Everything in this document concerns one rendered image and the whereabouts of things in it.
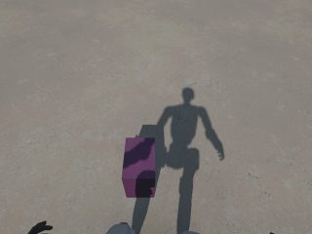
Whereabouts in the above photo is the robot left hand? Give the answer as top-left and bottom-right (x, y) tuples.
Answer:
(27, 220), (53, 234)

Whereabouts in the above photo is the carton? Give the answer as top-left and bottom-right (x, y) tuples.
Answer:
(122, 137), (156, 198)

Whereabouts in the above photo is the robot left thigh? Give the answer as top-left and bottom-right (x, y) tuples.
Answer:
(106, 223), (136, 234)

